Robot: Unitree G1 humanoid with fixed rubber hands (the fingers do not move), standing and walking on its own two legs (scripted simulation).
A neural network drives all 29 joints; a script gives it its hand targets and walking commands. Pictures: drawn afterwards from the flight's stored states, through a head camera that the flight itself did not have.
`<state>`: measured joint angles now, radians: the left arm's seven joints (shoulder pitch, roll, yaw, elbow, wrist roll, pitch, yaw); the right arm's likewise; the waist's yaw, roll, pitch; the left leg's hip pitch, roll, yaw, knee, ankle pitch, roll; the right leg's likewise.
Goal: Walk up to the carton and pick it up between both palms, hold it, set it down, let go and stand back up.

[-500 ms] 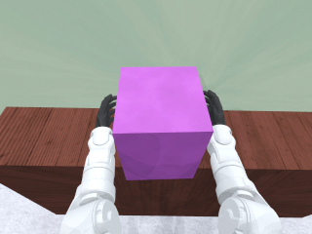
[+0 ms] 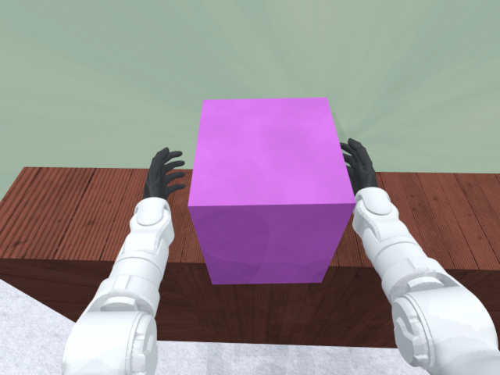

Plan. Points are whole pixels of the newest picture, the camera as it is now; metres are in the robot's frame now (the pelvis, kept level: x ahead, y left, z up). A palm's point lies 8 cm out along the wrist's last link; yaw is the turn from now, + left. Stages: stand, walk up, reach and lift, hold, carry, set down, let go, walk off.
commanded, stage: set down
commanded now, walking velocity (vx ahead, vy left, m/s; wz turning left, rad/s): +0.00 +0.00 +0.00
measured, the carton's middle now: (265, 196) +0.42 +0.01 +0.05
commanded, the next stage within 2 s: none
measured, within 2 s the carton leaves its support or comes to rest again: neither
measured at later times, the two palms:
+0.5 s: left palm (144, 171) +0.39 +0.19 +0.14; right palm (402, 156) +0.41 -0.18 +0.15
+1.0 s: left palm (124, 153) +0.39 +0.20 +0.18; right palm (419, 138) +0.40 -0.18 +0.19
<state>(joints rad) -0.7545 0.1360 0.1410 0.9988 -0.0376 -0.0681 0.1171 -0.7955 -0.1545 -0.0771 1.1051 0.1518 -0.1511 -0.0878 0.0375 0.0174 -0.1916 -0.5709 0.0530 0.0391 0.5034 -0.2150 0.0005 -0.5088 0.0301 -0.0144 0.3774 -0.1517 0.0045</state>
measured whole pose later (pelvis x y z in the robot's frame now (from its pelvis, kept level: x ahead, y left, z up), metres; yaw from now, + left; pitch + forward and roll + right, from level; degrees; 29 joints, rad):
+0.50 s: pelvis -0.03 -0.02 +0.00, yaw +1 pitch +10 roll -1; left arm -0.92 0.30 -0.02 0.98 -0.28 0.21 0.10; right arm -0.94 -0.25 -0.01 1.01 0.32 0.18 -0.09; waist 0.00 -0.02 -0.17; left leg -0.49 0.05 0.02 0.46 -0.15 -0.02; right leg -0.47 0.03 -0.03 0.43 -0.15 -0.02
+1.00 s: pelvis -0.02 -0.02 +0.01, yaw +2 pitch +4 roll -1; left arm -0.88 0.34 0.05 0.79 -0.23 0.44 0.07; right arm -0.90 -0.26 -0.02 0.84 0.36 0.35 -0.15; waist -0.01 -0.03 -0.11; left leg -0.31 0.04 0.01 0.38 -0.14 -0.03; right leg -0.28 0.03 -0.03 0.34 -0.14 -0.03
